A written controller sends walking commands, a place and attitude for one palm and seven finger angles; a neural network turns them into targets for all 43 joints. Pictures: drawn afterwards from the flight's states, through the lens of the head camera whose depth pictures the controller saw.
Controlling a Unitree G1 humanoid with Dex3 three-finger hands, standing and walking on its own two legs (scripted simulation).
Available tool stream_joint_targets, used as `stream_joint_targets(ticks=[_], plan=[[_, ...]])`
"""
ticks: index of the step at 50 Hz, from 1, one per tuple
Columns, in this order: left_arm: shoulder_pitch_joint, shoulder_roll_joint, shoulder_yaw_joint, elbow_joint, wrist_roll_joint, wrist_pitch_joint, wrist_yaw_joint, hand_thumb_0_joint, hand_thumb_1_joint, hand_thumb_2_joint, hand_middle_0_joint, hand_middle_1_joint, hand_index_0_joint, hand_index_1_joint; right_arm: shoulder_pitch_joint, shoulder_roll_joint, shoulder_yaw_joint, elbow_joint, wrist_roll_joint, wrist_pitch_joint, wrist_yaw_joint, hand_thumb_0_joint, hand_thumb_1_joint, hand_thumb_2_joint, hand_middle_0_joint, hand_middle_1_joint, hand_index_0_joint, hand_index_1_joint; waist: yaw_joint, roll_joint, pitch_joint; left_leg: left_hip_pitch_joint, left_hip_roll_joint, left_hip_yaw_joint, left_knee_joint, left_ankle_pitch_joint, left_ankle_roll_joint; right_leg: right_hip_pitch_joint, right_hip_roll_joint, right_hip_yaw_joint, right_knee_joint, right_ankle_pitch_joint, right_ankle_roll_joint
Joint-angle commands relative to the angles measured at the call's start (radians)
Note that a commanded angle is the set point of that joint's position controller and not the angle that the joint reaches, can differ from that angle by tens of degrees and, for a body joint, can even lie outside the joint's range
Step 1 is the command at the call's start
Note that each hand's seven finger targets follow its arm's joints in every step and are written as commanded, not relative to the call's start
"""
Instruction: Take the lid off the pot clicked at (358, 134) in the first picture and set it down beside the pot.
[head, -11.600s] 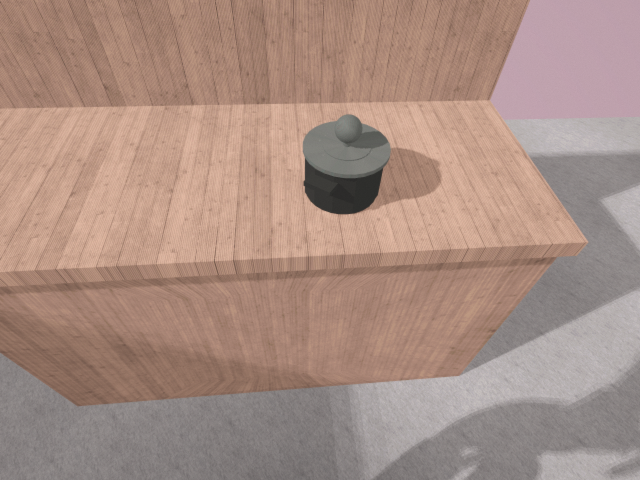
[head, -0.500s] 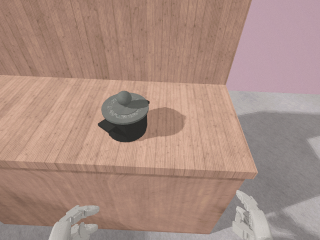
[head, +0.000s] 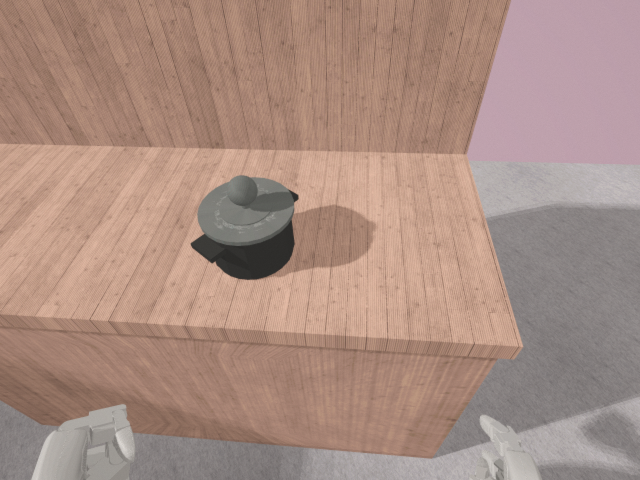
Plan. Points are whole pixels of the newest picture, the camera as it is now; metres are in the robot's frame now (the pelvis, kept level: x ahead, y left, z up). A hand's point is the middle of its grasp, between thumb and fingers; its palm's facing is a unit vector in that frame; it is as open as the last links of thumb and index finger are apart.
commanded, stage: raise the hand higher, near the body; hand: left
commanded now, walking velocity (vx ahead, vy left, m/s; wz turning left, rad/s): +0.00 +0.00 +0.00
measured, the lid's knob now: (242, 190) +0.50 +0.17 +0.09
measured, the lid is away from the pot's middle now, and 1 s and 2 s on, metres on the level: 0.00 0.00 0.00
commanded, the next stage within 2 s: reach forward and open the fingers in 0.64 s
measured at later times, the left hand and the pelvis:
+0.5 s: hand (109, 409) +0.17 +0.24 +0.07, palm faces +0.28 -0.87 -0.39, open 3.1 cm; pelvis +0.02 +0.01 +0.00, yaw +0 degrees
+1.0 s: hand (70, 376) +0.19 +0.28 +0.10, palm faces -0.04 -0.12 -0.99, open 2.9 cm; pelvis +0.00 +0.02 +0.00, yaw -2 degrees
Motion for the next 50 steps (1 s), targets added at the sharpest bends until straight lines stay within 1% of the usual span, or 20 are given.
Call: stream_joint_targets(ticks=[1,4,5,7,10,13,17,19,22,29,37,38,39,40,41,42,44,46,49,50], plan=[[0.028,0.139,0.086,-0.245,0.003,-0.072,0.010,0.000,0.900,0.900,-1.300,-1.500,-1.300,-1.500,-0.176,-0.101,-0.034,-0.194,0.004,-0.082,-0.007,0.000,-0.900,-0.900,0.200,0.300,0.200,0.300,0.021,-0.034,-0.072,0.063,-0.018,0.002,-0.054,0.188,0.041,-0.040,-0.046,0.049,-0.113,0.156,0.036],[0.047,0.153,0.109,-0.235,0.003,-0.071,0.015,0.000,0.900,0.900,-1.300,-1.500,-1.300,-1.500,-0.172,-0.102,-0.041,-0.183,0.004,-0.081,-0.008,0.000,-0.900,-0.900,0.200,0.300,0.200,0.300,0.025,-0.083,-0.076,0.071,-0.015,0.004,-0.054,0.217,0.044,-0.032,-0.046,0.050,-0.109,0.201,0.040],[0.058,0.172,0.134,-0.233,0.004,-0.072,0.017,0.000,0.900,0.900,-1.300,-1.500,-1.300,-1.500,-0.180,-0.100,-0.045,-0.177,0.005,-0.078,-0.009,0.000,-0.900,-0.900,0.200,0.300,0.200,0.300,0.029,-0.072,-0.060,0.072,-0.015,0.003,-0.053,0.217,0.043,-0.039,-0.044,0.053,-0.118,0.200,0.038],[0.030,0.160,0.117,-0.259,0.002,-0.080,0.012,0.000,0.900,0.900,-1.300,-1.500,-1.300,-1.500,-0.177,-0.102,-0.042,-0.185,0.007,-0.078,-0.008,0.000,-0.900,-0.900,0.200,0.300,0.200,0.300,0.022,-0.084,-0.061,0.077,-0.015,0.004,-0.059,0.213,0.044,-0.041,-0.045,0.052,-0.117,0.199,0.040],[0.011,0.172,0.123,-0.327,0.004,-0.087,0.014,0.000,0.900,0.900,-1.300,-1.500,-1.300,-1.500,-0.178,-0.102,-0.038,-0.187,0.006,-0.080,-0.005,0.000,-0.900,-0.900,0.200,0.300,0.200,0.300,0.026,-0.012,-0.058,0.099,-0.016,0.001,-0.064,0.239,0.041,-0.037,-0.041,0.050,-0.120,0.216,0.035],[0.016,0.163,0.119,-0.353,0.003,-0.086,0.017,0.000,0.900,0.900,-1.300,-1.500,-1.300,-1.500,-0.168,-0.098,-0.034,-0.191,0.002,-0.083,-0.003,0.000,-0.900,-0.900,0.200,0.300,0.200,0.300,0.026,0.002,-0.069,0.114,-0.012,-0.002,-0.073,0.278,0.038,-0.018,-0.040,0.041,-0.108,0.252,0.034],[0.016,0.160,0.129,-0.332,0.001,-0.081,0.011,0.000,0.900,0.900,-1.300,-1.500,-1.300,-1.500,-0.170,-0.097,-0.033,-0.196,0.002,-0.065,0.003,0.000,-0.900,-0.900,0.200,0.300,0.200,0.300,0.025,-0.058,-0.048,0.103,-0.009,-0.007,-0.080,0.295,0.038,-0.015,-0.035,0.035,-0.106,0.276,0.035],[-0.017,0.156,0.119,-0.359,-0.001,-0.084,0.006,0.000,0.900,0.900,-1.300,-1.500,-1.300,-1.500,-0.174,-0.101,-0.029,-0.202,0.001,-0.060,0.004,0.000,-0.900,-0.900,0.200,0.300,0.200,0.300,0.020,-0.053,-0.046,0.107,-0.010,-0.007,-0.083,0.285,0.038,-0.016,-0.035,0.036,-0.110,0.266,0.037],[-0.044,0.180,0.136,-0.430,-0.002,-0.087,0.012,0.000,0.900,0.900,-1.300,-1.500,-1.300,-1.500,-0.166,-0.101,-0.022,-0.211,0.000,-0.061,0.008,0.000,-0.900,-0.900,0.200,0.300,0.200,0.300,0.024,0.019,-0.084,0.129,-0.008,-0.016,-0.084,0.319,0.032,0.006,-0.035,0.038,-0.104,0.280,0.032],[-0.068,0.174,0.147,-0.420,-0.007,-0.078,0.015,0.000,0.900,0.900,-1.300,-1.500,-1.300,-1.500,-0.171,-0.102,-0.015,-0.211,-0.003,-0.045,0.013,0.000,-0.900,-0.900,0.200,0.300,0.200,0.300,0.024,-0.034,-0.064,0.118,-0.002,-0.026,-0.093,0.317,0.028,0.008,-0.030,0.031,-0.108,0.269,0.032],[-0.118,0.205,0.182,-0.475,-0.012,-0.086,0.027,0.000,0.900,0.900,-1.300,-1.500,-1.300,-1.500,-0.174,-0.103,-0.008,-0.209,-0.002,-0.043,0.017,0.000,-0.900,-0.900,0.200,0.300,0.200,0.300,0.029,0.006,-0.081,0.127,0.002,-0.038,-0.103,0.302,0.021,0.019,-0.029,0.034,-0.112,0.236,0.028],[-0.182,0.400,0.103,-0.540,0.429,-0.011,0.053,0.000,0.875,0.899,-1.279,-1.481,-1.279,-1.481,-0.195,-0.181,0.004,-0.222,-0.021,0.011,0.030,0.000,-0.900,-0.900,0.200,0.300,0.200,0.300,0.032,0.065,-0.061,0.014,-0.012,-0.013,-0.073,0.312,0.029,-0.091,-0.004,0.066,-0.056,0.227,0.019],[-0.187,0.329,0.114,-0.586,0.438,0.036,0.075,0.000,0.849,0.902,-1.259,-1.458,-1.259,-1.458,-0.198,-0.142,-0.006,-0.261,-0.018,0.041,0.038,0.000,-0.900,-0.900,0.200,0.300,0.200,0.300,0.037,0.082,-0.082,-0.005,-0.008,-0.008,-0.075,0.322,0.025,-0.072,-0.015,0.026,-0.042,0.211,0.006],[-0.213,0.341,0.115,-0.591,0.441,0.064,0.086,0.000,0.821,0.907,-1.242,-1.431,-1.242,-1.431,-0.222,-0.146,-0.002,-0.263,-0.009,0.056,0.041,0.000,-0.900,-0.900,0.200,0.300,0.200,0.300,0.029,0.076,-0.057,-0.018,-0.006,-0.010,-0.072,0.308,0.024,-0.078,-0.011,0.032,-0.045,0.199,0.003],[-0.179,0.341,0.091,-0.545,0.551,0.090,0.087,0.000,0.792,0.916,-1.229,-1.395,-1.229,-1.395,-0.210,-0.142,-0.005,-0.253,-0.013,0.074,0.046,0.000,-0.900,-0.900,0.200,0.300,0.200,0.300,0.046,0.067,-0.072,-0.018,-0.006,-0.010,-0.076,0.276,0.022,-0.084,-0.002,0.049,-0.039,0.150,-0.004],[-0.093,0.392,0.129,-0.500,0.628,0.121,0.084,0.000,0.761,0.929,-1.225,-1.342,-1.225,-1.342,-0.207,-0.153,-0.013,-0.252,-0.012,0.102,0.053,0.000,-0.900,-0.900,0.200,0.300,0.200,0.300,0.069,0.062,-0.107,-0.027,-0.002,-0.011,-0.075,0.272,0.021,-0.059,0.002,0.062,-0.035,0.146,-0.010],[-0.092,0.437,0.125,-0.506,0.722,0.166,0.062,0.000,0.695,0.964,-1.209,-1.252,-1.209,-1.252,-0.242,-0.166,-0.008,-0.269,-0.009,0.157,0.062,0.000,-0.900,-0.900,0.200,0.300,0.200,0.300,0.073,0.013,-0.164,-0.035,-0.011,-0.005,-0.064,0.269,0.025,-0.034,0.001,0.081,-0.026,0.171,-0.009],[-0.185,0.485,0.116,-0.533,0.792,0.189,0.031,0.000,0.627,1.006,-1.187,-1.181,-1.187,-1.181,-0.275,-0.170,-0.005,-0.289,0.003,0.179,0.065,0.000,-0.900,-0.900,0.200,0.300,0.200,0.300,0.061,0.016,-0.215,-0.027,-0.013,-0.010,-0.059,0.257,0.030,-0.013,-0.005,0.095,-0.026,0.181,-0.004],[-0.260,0.548,0.114,-0.431,0.834,0.198,-0.038,0.000,0.524,1.072,-1.154,-1.074,-1.154,-1.074,-0.272,-0.173,-0.005,-0.259,0.018,0.191,0.057,0.000,-0.900,-0.900,0.200,0.300,0.200,0.300,0.046,-0.018,-0.212,-0.005,-0.015,-0.024,-0.062,0.243,0.042,-0.019,-0.020,0.095,-0.056,0.184,0.018],[-0.287,0.559,0.117,-0.444,0.823,0.196,-0.068,0.000,0.490,1.093,-1.143,-1.039,-1.143,-1.039,-0.310,-0.172,-0.006,-0.268,0.030,0.183,0.055,0.000,-0.900,-0.900,0.200,0.300,0.200,0.300,0.043,-0.002,-0.219,0.012,-0.015,-0.028,-0.055,0.255,0.046,-0.012,-0.018,0.103,-0.058,0.211,0.017]])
